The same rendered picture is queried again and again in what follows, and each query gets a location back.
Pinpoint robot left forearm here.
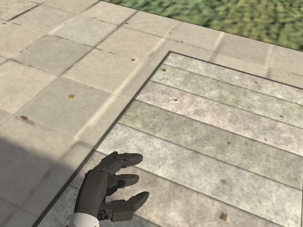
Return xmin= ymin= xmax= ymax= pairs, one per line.
xmin=64 ymin=212 xmax=99 ymax=227

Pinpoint left robot hand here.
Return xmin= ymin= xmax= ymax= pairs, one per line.
xmin=74 ymin=151 xmax=150 ymax=222

